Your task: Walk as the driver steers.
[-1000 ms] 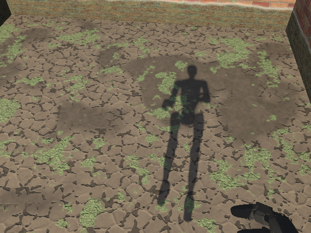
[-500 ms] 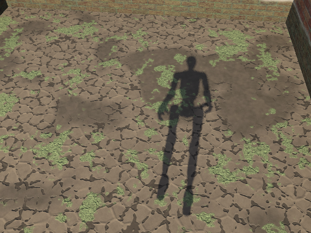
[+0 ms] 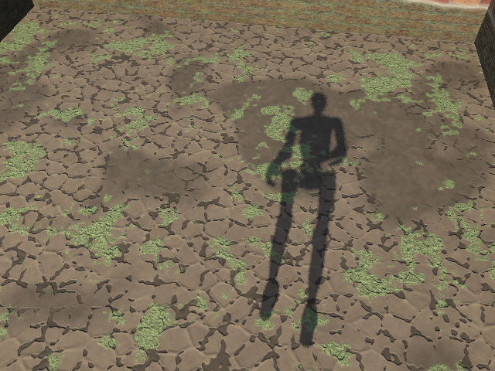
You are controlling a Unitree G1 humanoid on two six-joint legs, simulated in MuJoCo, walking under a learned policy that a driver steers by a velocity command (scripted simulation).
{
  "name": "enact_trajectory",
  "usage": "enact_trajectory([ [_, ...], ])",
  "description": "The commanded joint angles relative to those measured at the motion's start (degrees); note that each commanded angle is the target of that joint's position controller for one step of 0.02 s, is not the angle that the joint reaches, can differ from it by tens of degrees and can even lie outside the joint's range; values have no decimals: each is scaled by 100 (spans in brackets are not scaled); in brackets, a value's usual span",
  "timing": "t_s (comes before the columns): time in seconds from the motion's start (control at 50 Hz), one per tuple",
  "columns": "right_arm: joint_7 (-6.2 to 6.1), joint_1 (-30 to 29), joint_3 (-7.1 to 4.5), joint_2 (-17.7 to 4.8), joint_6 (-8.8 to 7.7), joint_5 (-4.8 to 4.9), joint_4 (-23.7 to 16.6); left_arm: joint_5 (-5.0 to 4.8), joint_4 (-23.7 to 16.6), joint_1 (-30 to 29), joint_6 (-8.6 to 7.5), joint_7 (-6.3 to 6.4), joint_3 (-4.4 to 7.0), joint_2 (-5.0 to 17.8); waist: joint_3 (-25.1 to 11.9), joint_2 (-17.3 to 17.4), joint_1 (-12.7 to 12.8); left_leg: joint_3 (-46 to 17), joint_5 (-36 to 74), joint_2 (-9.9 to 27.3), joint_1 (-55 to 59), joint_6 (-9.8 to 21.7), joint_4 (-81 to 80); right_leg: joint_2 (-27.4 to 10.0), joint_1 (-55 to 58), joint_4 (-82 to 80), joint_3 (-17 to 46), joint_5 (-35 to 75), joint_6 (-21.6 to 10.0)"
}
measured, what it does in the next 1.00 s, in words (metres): stands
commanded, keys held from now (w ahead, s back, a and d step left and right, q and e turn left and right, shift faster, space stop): w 0.50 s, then s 0.40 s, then w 0.10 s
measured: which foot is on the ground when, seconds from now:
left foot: down 0.00-1.00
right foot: down 0.00-1.00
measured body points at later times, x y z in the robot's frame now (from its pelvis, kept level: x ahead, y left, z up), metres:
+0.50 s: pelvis +0.00 +0.01 +0.00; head +0.00 +0.00 +0.45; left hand +0.15 +0.23 -0.09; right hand +0.24 -0.17 -0.04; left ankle +0.03 +0.13 -0.73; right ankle -0.10 -0.06 -0.73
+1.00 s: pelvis -0.01 +0.01 -0.01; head -0.01 +0.01 +0.44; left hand +0.02 +0.26 -0.14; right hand +0.12 -0.22 -0.12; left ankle +0.03 +0.13 -0.73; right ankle -0.10 -0.06 -0.73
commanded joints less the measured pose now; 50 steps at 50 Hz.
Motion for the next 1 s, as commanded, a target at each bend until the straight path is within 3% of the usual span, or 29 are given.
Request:
enact_trajectory([
  [0.02,10,-496,-63,-312,-101,6,-663,84,-491,-106,-94,-28,92,469,-375,-19,-22,70,1890,231,76,151,11,-540,-22,-205,401,2032,116],
  [0.16,77,-840,-48,-440,-169,13,-837,100,-745,-302,-140,-59,75,567,-409,137,7,-18,2109,281,16,158,55,-571,-94,-34,454,1816,75],
  [0.4,145,-1243,-21,-514,-238,11,-959,114,-1004,-537,-189,-93,46,603,-586,113,54,-118,2190,372,24,159,-38,-653,-55,4,565,1768,107],
  [0.5,159,-1314,-16,-532,-248,10,-959,107,-1052,-582,-198,-100,39,608,-607,89,56,-115,2134,401,28,143,-74,-686,-62,-42,598,1776,107],
  [0.54,170,-1119,-7,-487,-215,30,-785,71,-823,-207,-184,-111,15,525,-639,274,68,-414,2339,582,212,196,-389,-680,-31,-184,636,1841,191],
  [0.6,204,-719,-103,-599,-174,162,-443,-70,-482,198,-119,-120,146,793,-433,83,23,-372,1701,568,107,279,-511,-766,179,-463,710,1952,111],
  [0.68,197,-495,-208,-539,-139,251,-142,-176,-204,313,5,-107,236,711,-50,-8,-15,-203,1310,520,-221,271,-531,-846,267,-622,721,2434,4],
  [0.78,102,-284,-336,-556,-91,236,9,-228,65,499,146,5,383,765,-324,-80,-28,50,1966,445,-422,341,-122,-895,448,-196,672,3596,-101],
  [0.86,3,-18,-436,-594,7,211,43,-230,182,603,247,148,467,763,-553,-62,-76,192,2434,392,-430,498,337,-833,20,360,575,3649,-255],
  [0.9,-46,193,-490,-616,62,192,62,-227,196,586,285,217,499,765,-640,-43,-151,198,2624,394,-376,651,568,-742,-384,740,522,3439,-323],
  [0.92,-54,380,-453,-527,87,134,76,-156,176,680,276,214,434,592,-929,-3,-149,44,1954,436,-186,706,375,-662,-413,740,530,2357,-279],
  [0.94,-93,247,-460,-502,161,200,7,-163,248,859,269,242,396,451,-920,39,-61,-225,820,447,-295,755,75,-444,-484,651,500,1017,-226],
  [0.96,-96,90,-438,-511,198,241,-64,-159,208,935,244,233,314,239,-571,370,54,-570,-316,561,-637,777,-378,-345,-597,420,564,-113,-179],
  [1.0,-54,-9,-386,-424,193,313,-75,-169,221,964,169,218,230,138,141,573,68,-868,-1661,601,-1228,672,-1044,-325,-497,-118,691,-759,-155],
])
